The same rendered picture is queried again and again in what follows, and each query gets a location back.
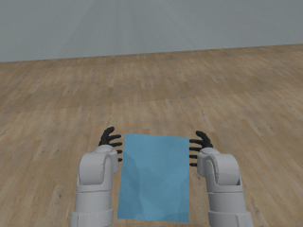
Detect robot right forearm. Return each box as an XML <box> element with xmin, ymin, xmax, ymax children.
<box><xmin>197</xmin><ymin>148</ymin><xmax>254</xmax><ymax>227</ymax></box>

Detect left robot hand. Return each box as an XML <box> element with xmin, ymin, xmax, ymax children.
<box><xmin>98</xmin><ymin>127</ymin><xmax>122</xmax><ymax>162</ymax></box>

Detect carton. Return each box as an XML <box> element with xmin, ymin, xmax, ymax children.
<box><xmin>116</xmin><ymin>133</ymin><xmax>189</xmax><ymax>223</ymax></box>

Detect right robot hand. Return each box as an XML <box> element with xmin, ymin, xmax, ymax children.
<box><xmin>189</xmin><ymin>131</ymin><xmax>213</xmax><ymax>167</ymax></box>

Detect robot left forearm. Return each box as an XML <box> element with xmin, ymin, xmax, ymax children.
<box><xmin>69</xmin><ymin>145</ymin><xmax>119</xmax><ymax>227</ymax></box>

